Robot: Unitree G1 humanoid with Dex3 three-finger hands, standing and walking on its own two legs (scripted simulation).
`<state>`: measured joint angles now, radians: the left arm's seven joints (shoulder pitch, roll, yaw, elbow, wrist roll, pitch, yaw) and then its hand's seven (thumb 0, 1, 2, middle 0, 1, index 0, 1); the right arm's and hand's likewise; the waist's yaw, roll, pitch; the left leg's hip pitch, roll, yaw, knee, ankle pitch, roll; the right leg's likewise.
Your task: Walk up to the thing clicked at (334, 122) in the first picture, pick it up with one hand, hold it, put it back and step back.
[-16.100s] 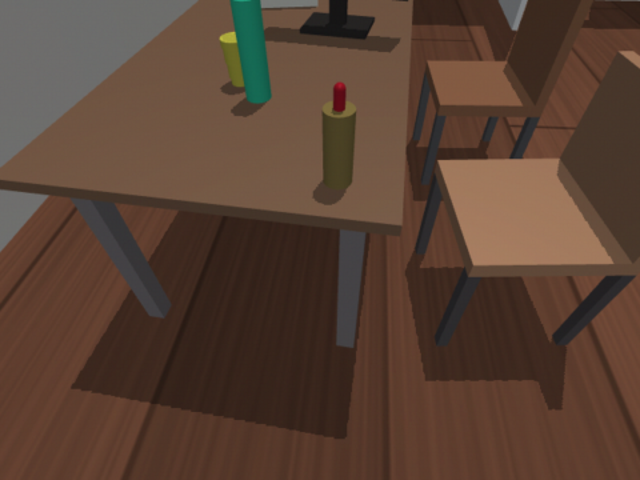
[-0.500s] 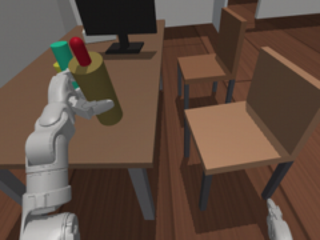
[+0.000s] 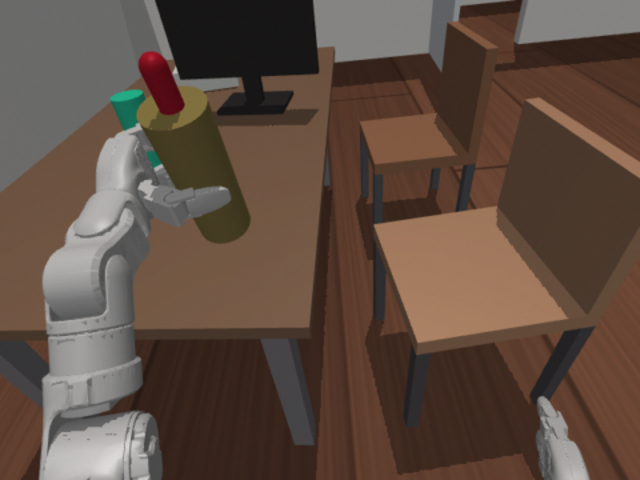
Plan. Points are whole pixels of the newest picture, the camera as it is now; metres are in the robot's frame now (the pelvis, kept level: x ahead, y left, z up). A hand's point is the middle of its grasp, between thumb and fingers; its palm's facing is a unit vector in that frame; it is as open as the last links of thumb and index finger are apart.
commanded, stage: hold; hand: left
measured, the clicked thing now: (195, 157) +0.33 +0.14 +0.30
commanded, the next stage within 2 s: none
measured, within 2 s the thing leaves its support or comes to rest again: neither
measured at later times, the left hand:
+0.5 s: hand (187, 177) +0.34 +0.16 +0.27, palm faces +0.15 -0.99 +0.00, open 9.9 cm
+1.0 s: hand (192, 179) +0.34 +0.16 +0.27, palm faces +0.16 -0.99 +0.01, open 9.9 cm
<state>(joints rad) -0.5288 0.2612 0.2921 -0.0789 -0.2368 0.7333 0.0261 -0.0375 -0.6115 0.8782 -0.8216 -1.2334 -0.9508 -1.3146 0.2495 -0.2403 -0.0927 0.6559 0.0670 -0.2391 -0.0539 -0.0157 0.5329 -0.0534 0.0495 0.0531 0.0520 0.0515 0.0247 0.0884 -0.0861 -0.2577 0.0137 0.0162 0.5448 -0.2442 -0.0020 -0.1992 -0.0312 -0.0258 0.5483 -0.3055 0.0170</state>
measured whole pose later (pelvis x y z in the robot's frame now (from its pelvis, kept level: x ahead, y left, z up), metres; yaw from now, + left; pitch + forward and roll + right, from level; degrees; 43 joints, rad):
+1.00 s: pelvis +0.00 +0.00 +0.00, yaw +0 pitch -2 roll +0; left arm -0.49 0.24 0.28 -0.13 -0.23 0.74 0.06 -0.04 -0.61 0.88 -0.82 -1.25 -0.94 -1.33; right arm 0.24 -0.24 -0.11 0.68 0.07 -0.25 -0.06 -0.02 0.53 -0.06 0.05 0.05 0.05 0.05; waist 0.02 0.08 -0.08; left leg -0.27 0.02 0.02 0.56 -0.25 -0.01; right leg -0.22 -0.03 -0.03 0.58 -0.32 0.01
